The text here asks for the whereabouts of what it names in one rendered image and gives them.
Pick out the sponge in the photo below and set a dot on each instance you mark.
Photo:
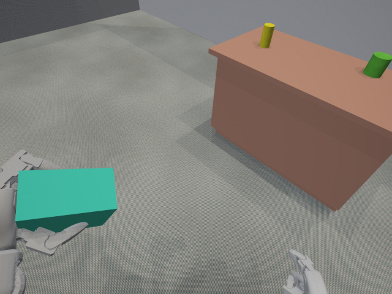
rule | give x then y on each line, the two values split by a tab
58	199

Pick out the table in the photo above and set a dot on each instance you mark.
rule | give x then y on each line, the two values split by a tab
306	111

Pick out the robot left forearm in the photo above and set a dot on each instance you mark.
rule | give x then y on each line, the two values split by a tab
12	279

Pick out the robot left hand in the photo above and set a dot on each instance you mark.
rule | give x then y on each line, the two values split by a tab
41	240

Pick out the robot right hand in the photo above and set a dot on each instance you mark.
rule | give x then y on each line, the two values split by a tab
311	282

